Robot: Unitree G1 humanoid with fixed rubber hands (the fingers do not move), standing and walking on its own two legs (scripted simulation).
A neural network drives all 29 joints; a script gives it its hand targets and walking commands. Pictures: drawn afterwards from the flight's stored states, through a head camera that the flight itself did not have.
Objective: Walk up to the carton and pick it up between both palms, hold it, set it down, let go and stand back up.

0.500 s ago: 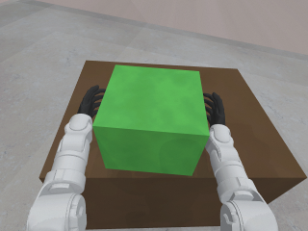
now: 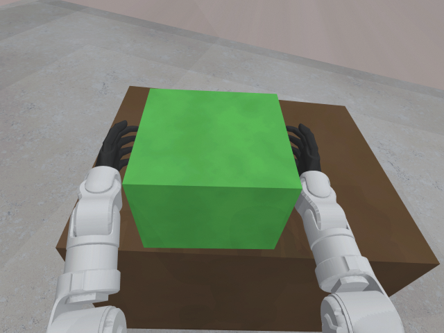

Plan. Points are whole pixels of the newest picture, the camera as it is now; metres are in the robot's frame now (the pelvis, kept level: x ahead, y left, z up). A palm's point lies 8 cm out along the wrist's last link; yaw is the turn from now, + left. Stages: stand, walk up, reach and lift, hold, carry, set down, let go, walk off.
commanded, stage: reach and lift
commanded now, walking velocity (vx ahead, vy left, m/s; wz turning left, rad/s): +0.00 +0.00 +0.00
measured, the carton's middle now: (212, 168) +0.40 +0.00 +0.08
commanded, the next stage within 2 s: hold in 1.26 s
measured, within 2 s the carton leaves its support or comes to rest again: neither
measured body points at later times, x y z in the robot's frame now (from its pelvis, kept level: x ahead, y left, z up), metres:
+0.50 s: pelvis +0.00 +0.00 +0.00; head -0.03 +0.03 +0.45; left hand +0.37 +0.17 +0.14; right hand +0.37 -0.18 +0.15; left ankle +0.01 +0.13 -0.75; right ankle +0.01 -0.12 -0.75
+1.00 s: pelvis +0.00 +0.00 +0.00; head -0.04 +0.03 +0.45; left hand +0.37 +0.17 +0.16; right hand +0.37 -0.18 +0.17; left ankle +0.01 +0.13 -0.75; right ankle +0.01 -0.12 -0.75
